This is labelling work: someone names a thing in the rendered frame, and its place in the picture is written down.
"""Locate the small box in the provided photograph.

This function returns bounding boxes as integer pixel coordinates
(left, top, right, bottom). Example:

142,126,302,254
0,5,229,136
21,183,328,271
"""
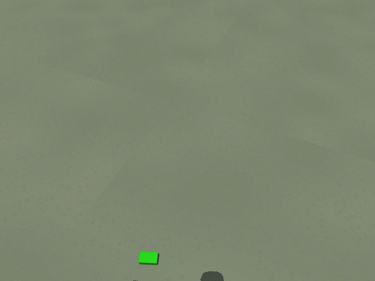
139,252,159,265

